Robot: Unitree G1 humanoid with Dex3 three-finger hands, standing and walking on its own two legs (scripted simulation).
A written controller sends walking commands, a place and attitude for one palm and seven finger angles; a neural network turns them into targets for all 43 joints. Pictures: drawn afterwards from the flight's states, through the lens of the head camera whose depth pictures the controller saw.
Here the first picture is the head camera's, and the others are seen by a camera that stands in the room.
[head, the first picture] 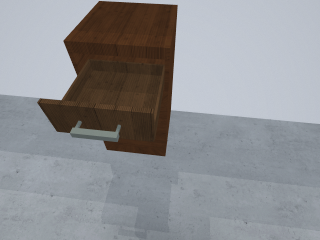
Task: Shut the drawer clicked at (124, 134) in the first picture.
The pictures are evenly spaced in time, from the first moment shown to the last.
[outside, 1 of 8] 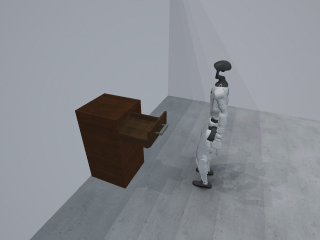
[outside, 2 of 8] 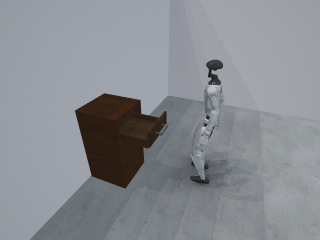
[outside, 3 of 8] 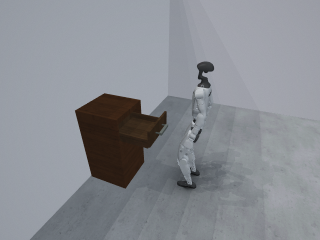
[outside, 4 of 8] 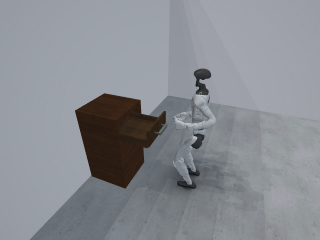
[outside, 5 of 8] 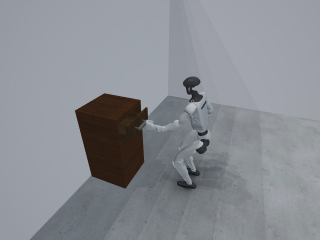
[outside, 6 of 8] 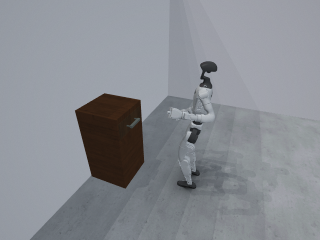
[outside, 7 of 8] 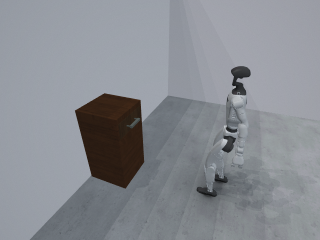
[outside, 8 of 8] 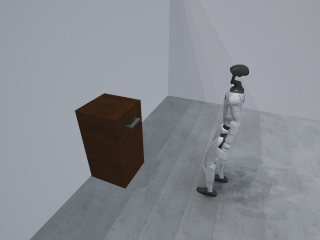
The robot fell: no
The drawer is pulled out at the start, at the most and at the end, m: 0.30 0.30 0.00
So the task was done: yes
